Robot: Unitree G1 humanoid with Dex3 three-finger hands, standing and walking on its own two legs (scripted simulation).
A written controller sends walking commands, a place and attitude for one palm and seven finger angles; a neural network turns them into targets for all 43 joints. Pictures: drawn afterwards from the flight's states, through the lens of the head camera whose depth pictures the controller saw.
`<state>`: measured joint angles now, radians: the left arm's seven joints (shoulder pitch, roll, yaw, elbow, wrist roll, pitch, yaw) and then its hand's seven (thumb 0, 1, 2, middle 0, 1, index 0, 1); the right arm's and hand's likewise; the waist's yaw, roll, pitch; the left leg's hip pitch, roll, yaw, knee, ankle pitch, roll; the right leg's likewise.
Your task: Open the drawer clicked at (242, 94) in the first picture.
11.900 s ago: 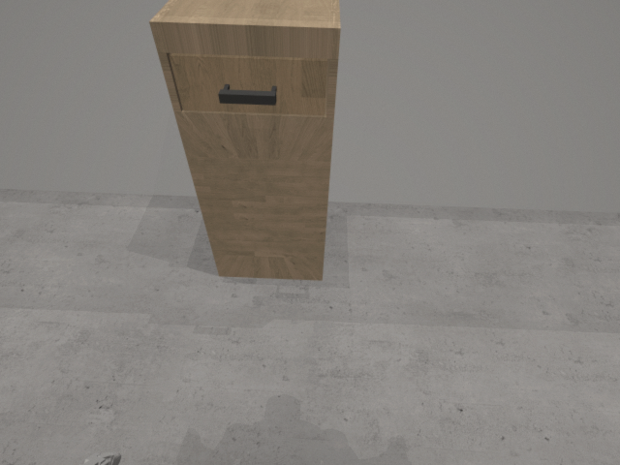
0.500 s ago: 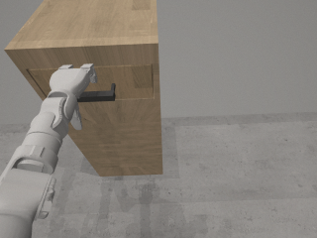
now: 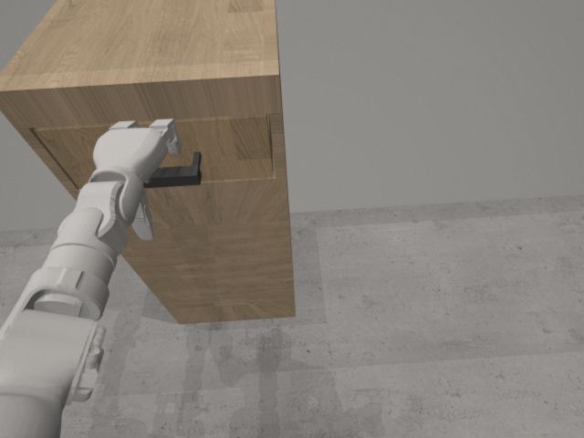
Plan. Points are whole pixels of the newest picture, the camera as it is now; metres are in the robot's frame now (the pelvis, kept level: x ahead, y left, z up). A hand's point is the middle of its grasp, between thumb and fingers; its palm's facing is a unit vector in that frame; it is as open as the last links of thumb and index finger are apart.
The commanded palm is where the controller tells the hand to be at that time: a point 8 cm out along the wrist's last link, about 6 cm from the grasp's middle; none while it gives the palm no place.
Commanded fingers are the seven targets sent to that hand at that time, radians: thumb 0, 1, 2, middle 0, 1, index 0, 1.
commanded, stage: lower the fingers behind the handle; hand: left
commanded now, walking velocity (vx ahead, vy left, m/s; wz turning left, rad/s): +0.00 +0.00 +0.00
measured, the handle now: (161, 168) +0.53 +0.22 +0.04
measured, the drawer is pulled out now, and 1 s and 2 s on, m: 0.00 0.00 0.00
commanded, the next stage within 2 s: close the thumb around the handle in 1.38 s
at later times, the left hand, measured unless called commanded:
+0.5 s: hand (151, 193) +0.46 +0.22 +0.06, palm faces -0.03 -0.01 -1.00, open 13.9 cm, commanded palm +0.44 +0.22 +0.11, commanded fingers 0.00 -0.50 0.30 -0.30 -1.20 -0.30 -1.20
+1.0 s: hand (157, 204) +0.47 +0.22 +0.03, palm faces -0.07 -0.02 -1.00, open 14.0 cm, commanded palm +0.45 +0.22 +0.08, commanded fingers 0.00 -0.50 0.30 -0.30 -1.20 -0.30 -1.20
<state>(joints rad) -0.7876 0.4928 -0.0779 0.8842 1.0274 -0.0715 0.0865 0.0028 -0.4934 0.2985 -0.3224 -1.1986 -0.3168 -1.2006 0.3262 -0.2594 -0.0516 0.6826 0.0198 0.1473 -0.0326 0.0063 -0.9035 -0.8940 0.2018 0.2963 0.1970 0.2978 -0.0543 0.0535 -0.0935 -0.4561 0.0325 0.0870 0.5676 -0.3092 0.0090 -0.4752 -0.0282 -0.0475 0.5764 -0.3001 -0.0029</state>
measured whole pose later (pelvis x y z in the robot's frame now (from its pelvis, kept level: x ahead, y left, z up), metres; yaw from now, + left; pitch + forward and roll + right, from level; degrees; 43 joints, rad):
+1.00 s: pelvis -0.01 +0.00 -0.02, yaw +0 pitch +17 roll -1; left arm -0.80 0.50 -0.04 1.02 1.09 -0.10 0.25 0.00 -0.49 0.30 -0.30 -1.20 -0.28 -1.20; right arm 0.36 -0.26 -0.07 0.70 0.00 0.11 -0.03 0.00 -0.90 -0.89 0.20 0.30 0.20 0.30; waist -0.09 0.04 -0.13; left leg -0.65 0.05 0.08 0.71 -0.36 0.02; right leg -0.66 -0.02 -0.05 0.69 -0.33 0.00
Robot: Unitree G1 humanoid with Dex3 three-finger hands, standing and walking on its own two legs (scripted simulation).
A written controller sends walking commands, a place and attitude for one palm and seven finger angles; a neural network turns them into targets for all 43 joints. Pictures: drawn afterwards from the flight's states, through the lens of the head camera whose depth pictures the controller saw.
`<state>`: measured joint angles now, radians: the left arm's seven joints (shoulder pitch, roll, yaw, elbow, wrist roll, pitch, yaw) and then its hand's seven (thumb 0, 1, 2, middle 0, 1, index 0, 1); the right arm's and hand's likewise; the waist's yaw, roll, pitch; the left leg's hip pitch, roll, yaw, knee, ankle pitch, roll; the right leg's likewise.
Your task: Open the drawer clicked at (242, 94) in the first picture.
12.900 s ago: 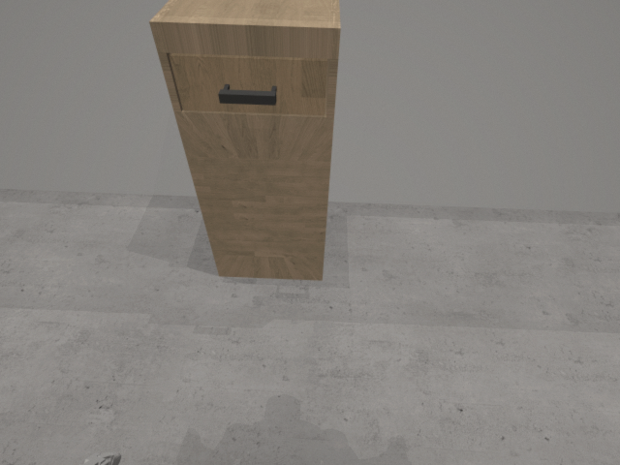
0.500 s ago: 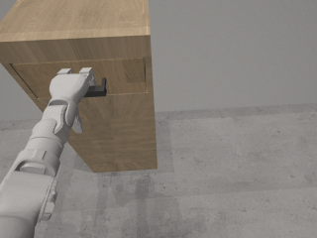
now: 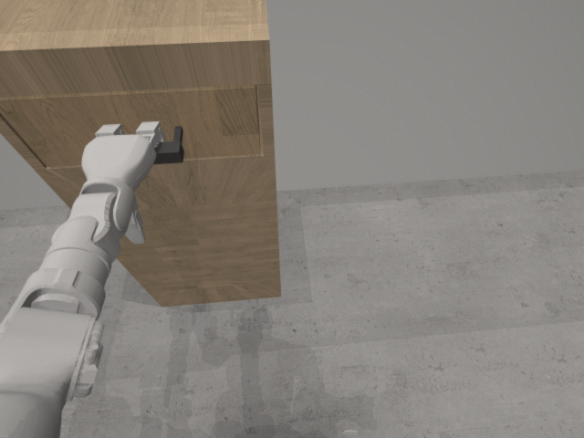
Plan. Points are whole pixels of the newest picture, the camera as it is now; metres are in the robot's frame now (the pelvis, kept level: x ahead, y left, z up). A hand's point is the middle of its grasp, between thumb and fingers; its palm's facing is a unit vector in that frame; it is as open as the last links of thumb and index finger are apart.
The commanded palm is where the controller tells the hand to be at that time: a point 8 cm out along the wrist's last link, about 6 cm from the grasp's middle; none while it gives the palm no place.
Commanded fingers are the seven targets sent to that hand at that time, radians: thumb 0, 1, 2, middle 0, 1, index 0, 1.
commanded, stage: lower the fingers behind the handle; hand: left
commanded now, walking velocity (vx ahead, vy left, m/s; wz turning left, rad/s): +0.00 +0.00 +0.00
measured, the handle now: (139, 144) +0.54 +0.22 +0.06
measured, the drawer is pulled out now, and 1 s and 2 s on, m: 0.00 0.00 0.06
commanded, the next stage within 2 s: close the thumb around the handle in 0.38 s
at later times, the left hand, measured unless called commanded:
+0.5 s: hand (136, 180) +0.48 +0.22 +0.04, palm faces -0.05 -0.02 -1.00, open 13.9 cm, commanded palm +0.46 +0.22 +0.10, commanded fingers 0.00 -0.39 0.35 -0.31 -1.21 -0.31 -1.21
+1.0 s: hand (134, 181) +0.48 +0.22 +0.04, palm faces -0.05 -0.03 -1.00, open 7.1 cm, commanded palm +0.45 +0.23 +0.10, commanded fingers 0.00 0.90 0.90 -0.40 -1.35 -0.40 -1.35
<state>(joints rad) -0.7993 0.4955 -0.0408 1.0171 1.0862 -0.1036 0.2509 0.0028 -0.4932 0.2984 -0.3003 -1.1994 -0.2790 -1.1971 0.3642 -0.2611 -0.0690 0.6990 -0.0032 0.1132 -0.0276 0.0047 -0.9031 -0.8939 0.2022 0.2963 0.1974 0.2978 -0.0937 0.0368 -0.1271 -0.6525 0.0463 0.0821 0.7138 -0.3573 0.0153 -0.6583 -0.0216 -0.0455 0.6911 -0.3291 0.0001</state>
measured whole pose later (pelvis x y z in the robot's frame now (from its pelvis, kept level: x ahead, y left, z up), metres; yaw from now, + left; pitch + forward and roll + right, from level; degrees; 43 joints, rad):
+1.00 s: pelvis +0.01 +0.00 +0.00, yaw +0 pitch +17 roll -1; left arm -0.76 0.48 -0.04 0.98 1.08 -0.07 0.26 0.00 0.47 0.72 -0.35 -1.30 -0.38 -1.30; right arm 0.34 -0.25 -0.07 0.70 0.00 0.13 -0.02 0.00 -0.90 -0.89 0.20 0.30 0.20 0.30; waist -0.08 0.05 -0.14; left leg -0.63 0.05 0.08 0.71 -0.37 0.01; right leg -0.63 -0.02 -0.05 0.68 -0.34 0.00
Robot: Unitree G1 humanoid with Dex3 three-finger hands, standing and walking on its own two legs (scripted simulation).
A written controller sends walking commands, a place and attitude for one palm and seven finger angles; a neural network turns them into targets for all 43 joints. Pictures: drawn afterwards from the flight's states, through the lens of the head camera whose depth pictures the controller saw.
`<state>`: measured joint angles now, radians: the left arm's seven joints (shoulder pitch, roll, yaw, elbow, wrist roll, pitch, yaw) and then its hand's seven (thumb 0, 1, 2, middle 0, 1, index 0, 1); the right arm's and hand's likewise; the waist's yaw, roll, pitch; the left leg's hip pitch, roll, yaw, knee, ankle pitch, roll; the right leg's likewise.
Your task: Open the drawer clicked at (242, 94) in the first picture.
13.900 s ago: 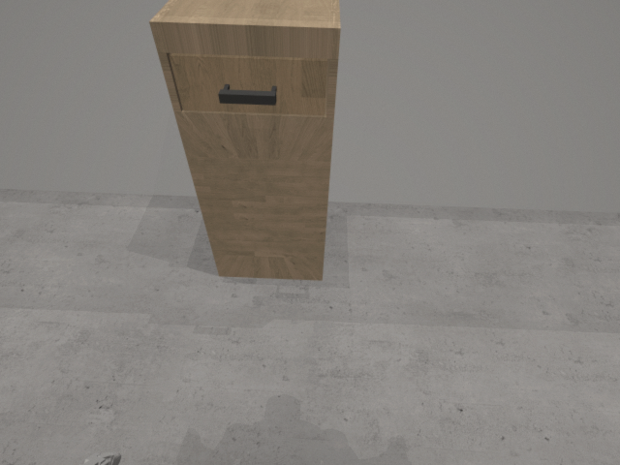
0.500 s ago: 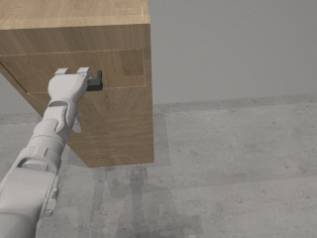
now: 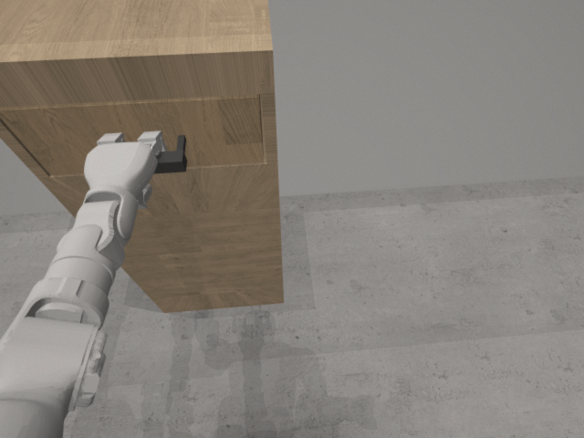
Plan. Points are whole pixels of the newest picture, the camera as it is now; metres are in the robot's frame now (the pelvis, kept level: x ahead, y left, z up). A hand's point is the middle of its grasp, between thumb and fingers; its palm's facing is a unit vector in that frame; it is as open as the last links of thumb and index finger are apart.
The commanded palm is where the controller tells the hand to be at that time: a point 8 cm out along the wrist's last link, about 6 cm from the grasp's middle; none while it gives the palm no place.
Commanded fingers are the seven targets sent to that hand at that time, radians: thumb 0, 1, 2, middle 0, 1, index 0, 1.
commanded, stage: close the thumb around the handle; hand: left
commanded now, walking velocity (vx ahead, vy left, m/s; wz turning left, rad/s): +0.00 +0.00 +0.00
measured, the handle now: (142, 153) +0.52 +0.22 +0.06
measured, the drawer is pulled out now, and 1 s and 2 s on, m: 0.00 0.06 0.10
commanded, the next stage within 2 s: pull the drawer open in 0.18 s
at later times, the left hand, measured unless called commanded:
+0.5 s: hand (138, 193) +0.46 +0.22 +0.04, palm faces -0.05 -0.04 -1.00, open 5.9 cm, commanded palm +0.42 +0.22 +0.09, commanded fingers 0.00 0.90 0.90 -0.40 -1.35 -0.40 -1.35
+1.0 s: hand (132, 228) +0.40 +0.22 +0.04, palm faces -0.02 -0.06 -1.00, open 6.0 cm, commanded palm +0.35 +0.22 +0.09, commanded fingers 0.00 0.90 0.90 -0.40 -1.35 -0.40 -1.35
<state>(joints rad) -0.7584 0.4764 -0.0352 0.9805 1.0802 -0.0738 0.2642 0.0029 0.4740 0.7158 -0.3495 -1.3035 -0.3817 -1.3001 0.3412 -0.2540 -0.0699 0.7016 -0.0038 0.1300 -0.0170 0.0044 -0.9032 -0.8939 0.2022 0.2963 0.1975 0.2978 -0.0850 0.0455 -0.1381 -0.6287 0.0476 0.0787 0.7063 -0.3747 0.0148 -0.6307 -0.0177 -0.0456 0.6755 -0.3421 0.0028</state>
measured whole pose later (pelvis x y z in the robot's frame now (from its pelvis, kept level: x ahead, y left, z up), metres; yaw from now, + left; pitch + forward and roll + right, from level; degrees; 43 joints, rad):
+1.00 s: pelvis +0.02 +0.00 +0.01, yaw -1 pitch +13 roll +0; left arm -0.32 0.40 -0.08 0.47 1.02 0.03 0.22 0.01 0.72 0.78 -0.27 -1.35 -0.35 -1.29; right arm 0.23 -0.25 -0.07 0.63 0.01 0.13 0.00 0.01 -0.90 -0.89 0.20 0.30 0.20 0.30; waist -0.01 0.06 -0.14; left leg -0.47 0.03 0.08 0.63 -0.38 0.01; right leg -0.48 -0.02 -0.03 0.61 -0.35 0.01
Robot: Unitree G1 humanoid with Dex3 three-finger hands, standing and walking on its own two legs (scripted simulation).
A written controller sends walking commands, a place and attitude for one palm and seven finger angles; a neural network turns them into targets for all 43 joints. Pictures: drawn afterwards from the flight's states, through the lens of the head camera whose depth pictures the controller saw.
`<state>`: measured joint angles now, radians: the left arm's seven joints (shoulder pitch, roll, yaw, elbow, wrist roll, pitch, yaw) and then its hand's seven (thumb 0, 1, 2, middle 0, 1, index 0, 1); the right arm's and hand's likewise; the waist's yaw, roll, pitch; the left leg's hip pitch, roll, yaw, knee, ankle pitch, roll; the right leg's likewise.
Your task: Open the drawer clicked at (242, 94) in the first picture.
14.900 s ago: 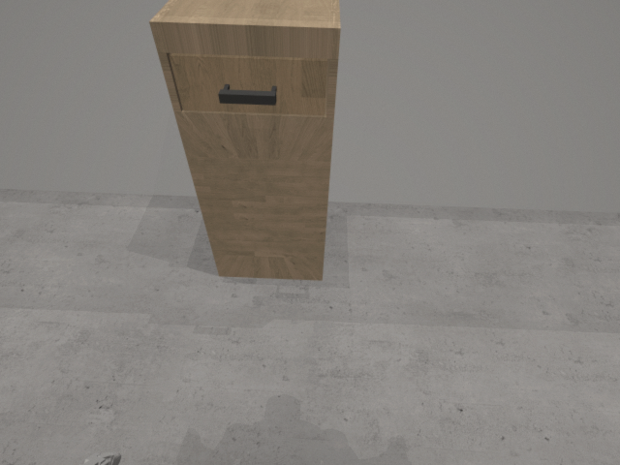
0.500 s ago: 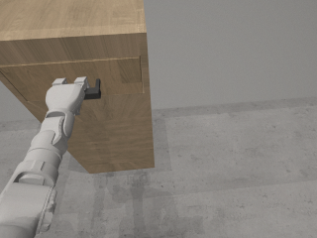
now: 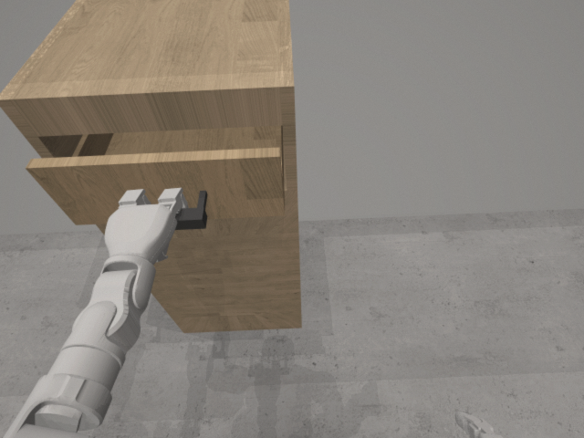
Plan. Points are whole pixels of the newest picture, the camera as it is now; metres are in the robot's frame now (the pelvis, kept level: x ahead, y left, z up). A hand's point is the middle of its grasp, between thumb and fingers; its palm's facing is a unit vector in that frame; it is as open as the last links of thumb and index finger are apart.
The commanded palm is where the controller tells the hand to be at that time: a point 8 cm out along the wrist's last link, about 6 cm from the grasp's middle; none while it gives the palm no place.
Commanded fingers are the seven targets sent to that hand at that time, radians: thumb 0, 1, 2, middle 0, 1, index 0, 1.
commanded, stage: pull the drawer open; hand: left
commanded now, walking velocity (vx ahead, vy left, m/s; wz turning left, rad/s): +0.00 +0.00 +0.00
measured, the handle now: (164, 209) +0.44 +0.22 +0.05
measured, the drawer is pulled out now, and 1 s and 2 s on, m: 0.06 0.10 0.22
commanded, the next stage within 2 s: none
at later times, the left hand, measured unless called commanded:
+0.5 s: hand (154, 257) +0.36 +0.22 +0.03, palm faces -0.05 -0.03 -1.00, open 6.0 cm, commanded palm +0.35 +0.22 +0.09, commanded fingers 0.00 0.90 0.90 -0.40 -1.35 -0.40 -1.35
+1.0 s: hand (153, 271) +0.34 +0.22 +0.03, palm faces +0.01 -0.06 -1.00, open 6.0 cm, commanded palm +0.28 +0.22 +0.09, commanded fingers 0.00 0.90 0.90 -0.40 -1.35 -0.40 -1.35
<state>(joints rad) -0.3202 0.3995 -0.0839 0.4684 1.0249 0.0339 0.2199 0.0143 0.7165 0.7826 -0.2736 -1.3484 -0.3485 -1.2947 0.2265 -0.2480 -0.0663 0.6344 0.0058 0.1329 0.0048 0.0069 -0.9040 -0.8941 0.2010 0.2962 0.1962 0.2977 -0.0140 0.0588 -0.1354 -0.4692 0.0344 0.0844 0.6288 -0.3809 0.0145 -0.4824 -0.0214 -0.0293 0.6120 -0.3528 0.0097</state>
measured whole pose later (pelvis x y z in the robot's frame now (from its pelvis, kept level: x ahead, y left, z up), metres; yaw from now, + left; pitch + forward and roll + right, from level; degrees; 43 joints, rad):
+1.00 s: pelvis -0.04 +0.00 +0.00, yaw -1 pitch +11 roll +0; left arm -0.30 0.41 -0.04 0.55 1.03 -0.02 0.29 0.01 0.71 0.79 -0.28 -1.35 -0.35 -1.28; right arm 0.29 -0.25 -0.08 0.67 0.02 0.09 -0.01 0.01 -0.90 -0.89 0.20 0.30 0.20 0.30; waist -0.04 0.06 -0.11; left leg -0.48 0.04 0.10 0.63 -0.33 0.01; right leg -0.51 -0.01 -0.01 0.63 -0.31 0.00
